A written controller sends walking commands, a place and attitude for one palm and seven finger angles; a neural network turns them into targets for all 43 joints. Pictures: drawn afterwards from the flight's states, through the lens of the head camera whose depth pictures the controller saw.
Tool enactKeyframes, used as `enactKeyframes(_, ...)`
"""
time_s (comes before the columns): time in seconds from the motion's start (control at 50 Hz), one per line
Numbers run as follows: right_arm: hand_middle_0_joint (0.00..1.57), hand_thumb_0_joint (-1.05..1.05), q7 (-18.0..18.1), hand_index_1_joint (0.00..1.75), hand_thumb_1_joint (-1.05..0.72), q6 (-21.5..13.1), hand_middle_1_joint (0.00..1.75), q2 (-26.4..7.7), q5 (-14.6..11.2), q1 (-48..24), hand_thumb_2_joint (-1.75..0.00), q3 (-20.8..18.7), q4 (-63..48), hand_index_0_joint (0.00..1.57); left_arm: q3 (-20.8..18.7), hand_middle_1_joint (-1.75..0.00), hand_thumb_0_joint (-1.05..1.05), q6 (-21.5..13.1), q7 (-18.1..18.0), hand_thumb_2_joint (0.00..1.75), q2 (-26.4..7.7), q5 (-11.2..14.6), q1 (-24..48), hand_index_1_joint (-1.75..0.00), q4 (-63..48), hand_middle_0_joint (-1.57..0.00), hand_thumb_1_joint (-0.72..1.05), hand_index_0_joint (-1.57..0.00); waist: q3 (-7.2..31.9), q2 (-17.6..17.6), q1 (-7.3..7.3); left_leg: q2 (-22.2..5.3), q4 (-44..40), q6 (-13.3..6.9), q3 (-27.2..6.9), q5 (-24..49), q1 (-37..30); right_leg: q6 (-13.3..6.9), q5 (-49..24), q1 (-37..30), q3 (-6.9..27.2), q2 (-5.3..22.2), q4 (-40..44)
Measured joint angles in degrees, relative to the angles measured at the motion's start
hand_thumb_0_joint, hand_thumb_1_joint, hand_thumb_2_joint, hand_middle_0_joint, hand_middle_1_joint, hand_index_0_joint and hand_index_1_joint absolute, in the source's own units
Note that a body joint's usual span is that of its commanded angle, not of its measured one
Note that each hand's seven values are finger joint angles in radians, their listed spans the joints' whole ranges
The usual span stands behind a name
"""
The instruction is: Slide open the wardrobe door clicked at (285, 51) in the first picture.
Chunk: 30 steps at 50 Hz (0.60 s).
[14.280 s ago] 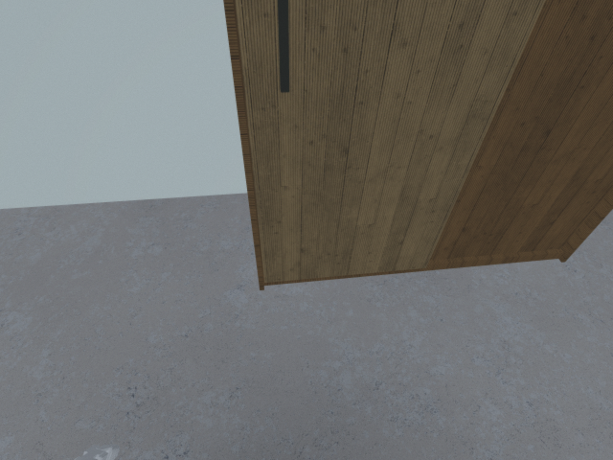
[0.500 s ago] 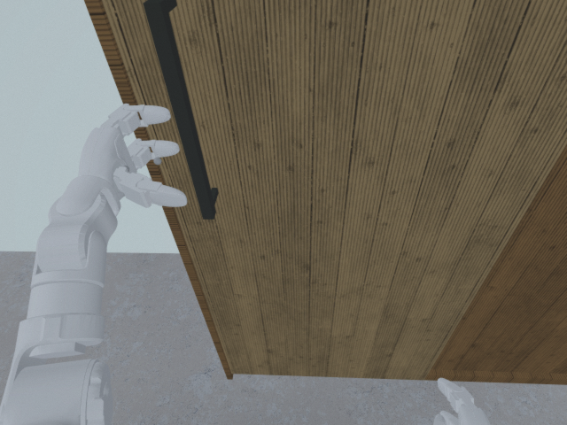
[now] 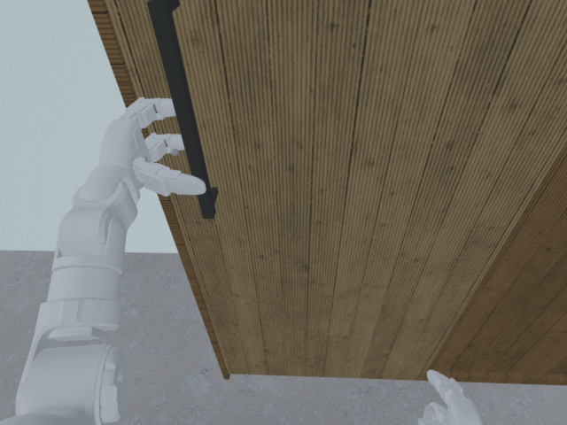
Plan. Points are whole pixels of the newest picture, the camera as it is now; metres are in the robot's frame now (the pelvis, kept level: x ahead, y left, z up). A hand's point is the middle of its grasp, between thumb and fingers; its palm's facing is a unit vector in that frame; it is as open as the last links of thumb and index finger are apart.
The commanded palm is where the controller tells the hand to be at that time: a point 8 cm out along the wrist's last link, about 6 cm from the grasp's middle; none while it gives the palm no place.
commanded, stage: feel for the door with the fingertips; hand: left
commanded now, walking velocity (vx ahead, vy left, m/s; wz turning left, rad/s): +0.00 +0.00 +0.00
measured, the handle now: (193, 124) +0.45 +0.16 +0.24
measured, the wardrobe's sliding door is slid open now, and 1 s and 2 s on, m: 0.00 0.00 0.00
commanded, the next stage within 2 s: slide the fingers in behind the handle in 0.40 s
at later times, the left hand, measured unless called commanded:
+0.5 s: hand (177, 143) +0.41 +0.17 +0.24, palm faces +0.05 -1.00 +0.00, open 14.0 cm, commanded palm +0.39 +0.22 +0.23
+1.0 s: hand (185, 150) +0.40 +0.16 +0.23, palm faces +0.05 -1.00 +0.00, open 14.0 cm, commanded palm +0.37 +0.21 +0.23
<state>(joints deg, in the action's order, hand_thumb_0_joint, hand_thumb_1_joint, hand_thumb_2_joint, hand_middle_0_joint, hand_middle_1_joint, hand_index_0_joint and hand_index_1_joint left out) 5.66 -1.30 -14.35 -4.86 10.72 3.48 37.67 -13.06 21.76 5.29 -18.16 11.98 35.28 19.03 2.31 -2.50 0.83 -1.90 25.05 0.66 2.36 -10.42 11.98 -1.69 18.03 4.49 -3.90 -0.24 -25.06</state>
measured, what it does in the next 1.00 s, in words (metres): stands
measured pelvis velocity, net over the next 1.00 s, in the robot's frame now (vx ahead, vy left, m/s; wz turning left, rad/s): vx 0.00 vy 0.01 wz -0.01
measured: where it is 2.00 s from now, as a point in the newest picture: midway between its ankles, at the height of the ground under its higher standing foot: outside the picture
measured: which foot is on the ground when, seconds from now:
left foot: down 0.00-1.00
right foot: down 0.00-1.00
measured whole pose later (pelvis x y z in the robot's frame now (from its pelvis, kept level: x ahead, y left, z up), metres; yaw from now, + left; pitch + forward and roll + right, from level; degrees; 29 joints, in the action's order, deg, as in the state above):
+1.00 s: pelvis +0.00 +0.01 +0.00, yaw -1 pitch -2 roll +0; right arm 5.4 -0.4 -14.3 -4.5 11.9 3.1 37.6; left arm -12.3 20.5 3.9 -16.4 11.2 37.4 21.7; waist 2.0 -2.4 0.5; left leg -2.0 23.9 0.3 2.9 -9.7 11.8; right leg -1.4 16.7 4.3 -3.3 -0.4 -23.1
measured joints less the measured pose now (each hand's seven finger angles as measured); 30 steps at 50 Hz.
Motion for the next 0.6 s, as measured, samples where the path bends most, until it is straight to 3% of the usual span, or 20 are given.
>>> enactKeyframes(0.2, 0.20, 0.01, -0.04, 0.29, -0.90, 0.28, 0.30, -0.57, -0.09, 1.91, -0.90, -0.68, 0.33, 0.21, -0.73, -1.20, -0.01, -1.94, 1.24, 0.30, -1.11, -0.15, 2.32, -1.20, 4.56, -0.30, -0.50, -0.30, 0.08, 0.14, -0.56, 0.00, -0.11, -0.20, 0.18, 0.07, 0.53, 0.18, -0.35, 0.46, 0.21, 0.01, 0.44)
enactKeyframes(0.6, 0.20, 0.01, -0.19, 0.29, -0.90, 0.32, 0.30, -0.28, 0.20, 3.43, -0.90, -0.90, 0.79, 0.21, -0.52, -1.23, -0.01, -3.50, 0.00, 0.30, -0.57, -1.17, 5.26, -1.21, 8.41, -0.33, -0.50, -0.31, -0.10, 0.00, -0.96, 0.01, -0.41, -0.50, 0.48, 0.42, 0.86, 0.45, -1.12, 0.69, 0.54, 0.01, 1.22)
